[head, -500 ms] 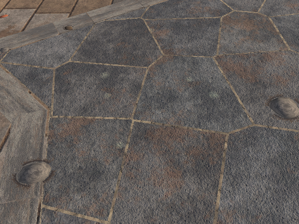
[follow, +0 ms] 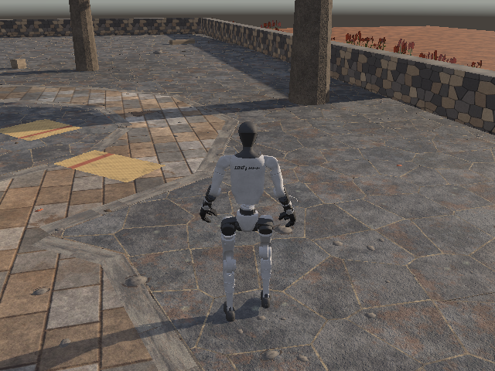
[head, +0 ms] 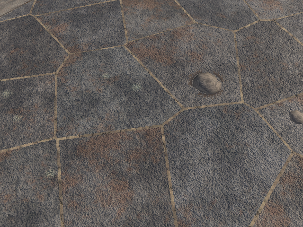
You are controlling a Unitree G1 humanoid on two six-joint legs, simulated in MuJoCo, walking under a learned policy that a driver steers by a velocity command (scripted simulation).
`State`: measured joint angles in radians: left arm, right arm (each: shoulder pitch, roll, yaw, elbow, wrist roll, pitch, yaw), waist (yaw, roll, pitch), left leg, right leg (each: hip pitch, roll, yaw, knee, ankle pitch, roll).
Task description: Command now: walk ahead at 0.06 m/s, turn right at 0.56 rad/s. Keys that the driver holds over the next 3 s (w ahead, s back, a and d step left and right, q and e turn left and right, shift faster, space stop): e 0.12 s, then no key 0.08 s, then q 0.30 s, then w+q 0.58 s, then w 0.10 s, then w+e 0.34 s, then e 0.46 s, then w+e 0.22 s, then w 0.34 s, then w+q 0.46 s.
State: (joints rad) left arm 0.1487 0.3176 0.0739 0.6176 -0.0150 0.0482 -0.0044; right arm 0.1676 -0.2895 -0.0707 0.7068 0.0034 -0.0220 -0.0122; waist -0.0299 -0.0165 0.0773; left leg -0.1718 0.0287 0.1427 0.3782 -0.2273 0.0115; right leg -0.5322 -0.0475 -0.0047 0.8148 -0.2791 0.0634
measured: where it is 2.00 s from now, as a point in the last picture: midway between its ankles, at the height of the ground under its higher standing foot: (118, 176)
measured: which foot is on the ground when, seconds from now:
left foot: down 0.00-0.10, up 0.12-0.46, down 0.48-0.80, up 0.82-1.00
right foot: up 0.00-0.08, down 0.10-0.50, up 0.52-0.78, down 0.80-1.00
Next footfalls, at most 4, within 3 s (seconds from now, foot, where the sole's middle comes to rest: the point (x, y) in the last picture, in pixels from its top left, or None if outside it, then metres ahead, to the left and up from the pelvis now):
0.10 right None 0.12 -0.13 -0.78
0.48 left None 0.10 0.11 -0.78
0.80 right None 0.17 -0.15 -0.78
1.26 left None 0.42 0.19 -0.78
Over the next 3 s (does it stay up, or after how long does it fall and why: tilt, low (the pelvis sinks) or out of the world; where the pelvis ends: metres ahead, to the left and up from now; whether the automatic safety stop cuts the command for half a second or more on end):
stays up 0.99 0.05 0.00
